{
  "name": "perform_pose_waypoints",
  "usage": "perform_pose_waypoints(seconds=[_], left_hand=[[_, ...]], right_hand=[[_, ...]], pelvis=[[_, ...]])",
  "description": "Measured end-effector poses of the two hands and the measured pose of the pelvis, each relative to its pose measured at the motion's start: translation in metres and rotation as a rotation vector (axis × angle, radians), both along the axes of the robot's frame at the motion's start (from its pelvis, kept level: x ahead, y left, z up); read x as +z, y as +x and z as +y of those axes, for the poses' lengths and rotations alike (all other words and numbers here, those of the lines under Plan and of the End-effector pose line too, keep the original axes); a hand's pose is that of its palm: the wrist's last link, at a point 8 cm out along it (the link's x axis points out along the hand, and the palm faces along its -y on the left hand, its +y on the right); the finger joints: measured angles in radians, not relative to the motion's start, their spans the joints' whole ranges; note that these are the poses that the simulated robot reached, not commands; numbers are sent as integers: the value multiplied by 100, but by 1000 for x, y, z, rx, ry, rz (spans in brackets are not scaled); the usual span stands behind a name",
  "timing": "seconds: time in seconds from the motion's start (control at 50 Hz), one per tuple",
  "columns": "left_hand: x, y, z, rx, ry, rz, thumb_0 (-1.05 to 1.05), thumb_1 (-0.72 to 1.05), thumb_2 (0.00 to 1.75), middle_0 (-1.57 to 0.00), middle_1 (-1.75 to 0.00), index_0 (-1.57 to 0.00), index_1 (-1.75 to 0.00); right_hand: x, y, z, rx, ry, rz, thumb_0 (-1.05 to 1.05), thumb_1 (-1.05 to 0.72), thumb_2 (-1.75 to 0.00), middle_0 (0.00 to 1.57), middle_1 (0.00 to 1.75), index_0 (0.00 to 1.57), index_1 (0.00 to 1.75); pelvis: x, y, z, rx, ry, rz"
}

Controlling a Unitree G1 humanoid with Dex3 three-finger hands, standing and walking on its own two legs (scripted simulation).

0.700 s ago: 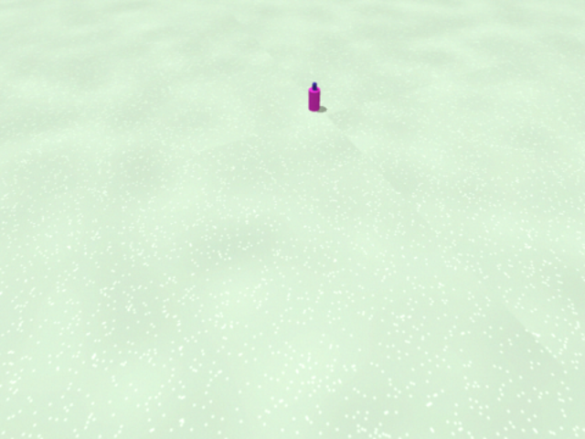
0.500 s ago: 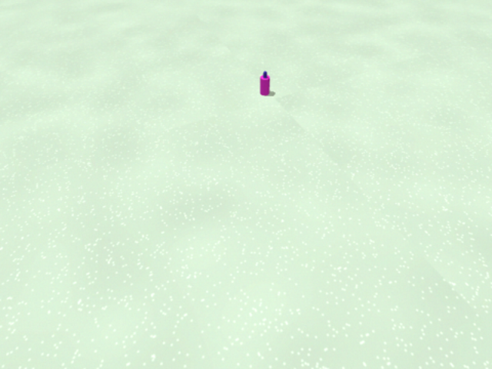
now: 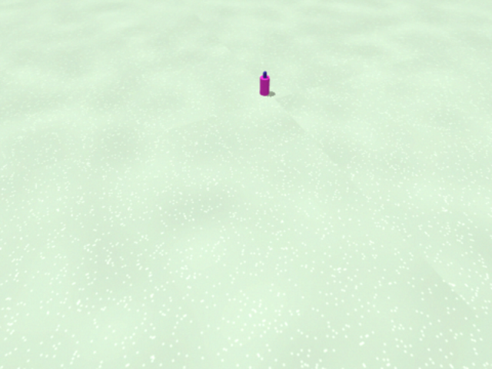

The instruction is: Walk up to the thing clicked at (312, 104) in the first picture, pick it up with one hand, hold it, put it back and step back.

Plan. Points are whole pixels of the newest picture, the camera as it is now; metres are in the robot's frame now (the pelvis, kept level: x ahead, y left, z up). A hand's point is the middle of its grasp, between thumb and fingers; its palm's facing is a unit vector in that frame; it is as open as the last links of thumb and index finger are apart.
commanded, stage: stand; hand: left
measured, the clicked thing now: (264, 82) +2.05 +0.01 -0.69
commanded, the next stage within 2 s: walk up in 0.42 s
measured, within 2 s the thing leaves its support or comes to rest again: neither
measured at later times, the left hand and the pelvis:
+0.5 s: hand out of the picture +0.07 +0.26 -0.16, palm faces -0.04 -0.95 -0.32, open 7.4 cm; pelvis +0.01 +0.00 +0.00, yaw -2 degrees
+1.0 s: hand (201, 309) +0.25 +0.13 -0.13, palm faces -0.04 -0.92 -0.39, open 7.4 cm; pelvis +0.18 -0.14 -0.01, yaw -6 degrees
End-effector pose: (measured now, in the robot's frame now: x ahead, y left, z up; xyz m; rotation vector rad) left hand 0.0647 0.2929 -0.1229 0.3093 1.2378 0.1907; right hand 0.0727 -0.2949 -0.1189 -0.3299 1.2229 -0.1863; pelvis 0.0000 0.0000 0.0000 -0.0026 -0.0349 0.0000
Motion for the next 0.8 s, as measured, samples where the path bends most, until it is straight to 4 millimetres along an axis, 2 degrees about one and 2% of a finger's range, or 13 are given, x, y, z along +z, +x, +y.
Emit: perform_pose_waypoints(seconds=[0.44,0.52,0.58,0.68,0.74,0.8], left_hand=[[1,-3,4,-1,-5,-7,0,91,90,-20,-30,-20,-30],[5,5,11,-34,-4,-4,0,91,90,-20,-30,-20,-30],[14,27,13,-72,19,-11,1,91,90,-20,-30,-20,-30],[30,80,2,-124,52,-77,1,91,90,-20,-30,-20,-30],[35,115,-15,-145,77,-106,1,91,90,-20,-30,-20,-30],[33,151,-39,-154,108,-143,1,91,90,-20,-30,-20,-30]], right_hand=[[2,0,2,1,7,-11,0,-91,-90,20,30,20,30],[7,-2,-11,-31,13,-81,0,-91,-90,20,30,21,30],[12,-14,-32,-69,-8,-87,0,-91,-90,20,30,21,30],[11,-28,-77,-122,-41,-18,0,-90,-90,20,30,21,30],[1,-20,-108,-153,-48,-4,1,-90,-90,20,30,21,30],[-18,3,-141,-172,-44,-7,1,-90,-90,20,30,20,30]], pelvis=[[0,0,2,-1,-1,2],[-2,7,-2,-42,12,20],[-1,16,-12,-45,15,21],[-3,43,-38,-65,21,5],[-11,68,-60,-84,38,-6],[-26,99,-88,-95,52,-10]])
